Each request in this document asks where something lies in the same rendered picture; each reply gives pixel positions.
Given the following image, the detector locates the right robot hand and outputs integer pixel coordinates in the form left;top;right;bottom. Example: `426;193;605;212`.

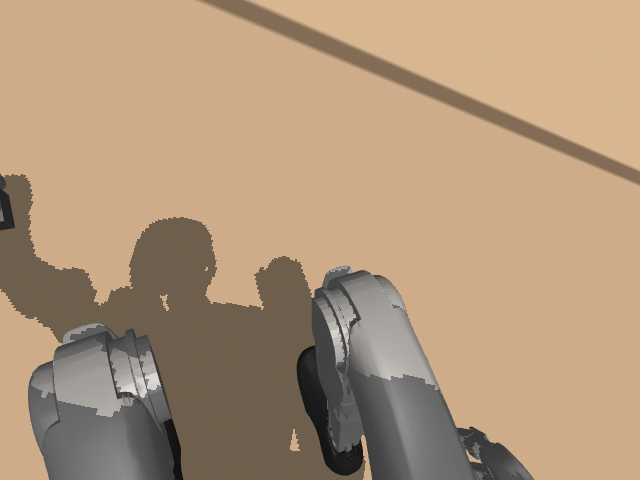
457;427;534;480

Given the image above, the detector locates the left robot foot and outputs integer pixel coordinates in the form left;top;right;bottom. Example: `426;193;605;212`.
164;418;183;480

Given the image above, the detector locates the small box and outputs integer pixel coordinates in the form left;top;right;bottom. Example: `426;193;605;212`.
0;188;15;230

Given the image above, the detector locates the right robot foot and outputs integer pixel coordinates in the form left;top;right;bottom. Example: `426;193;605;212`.
297;346;363;476

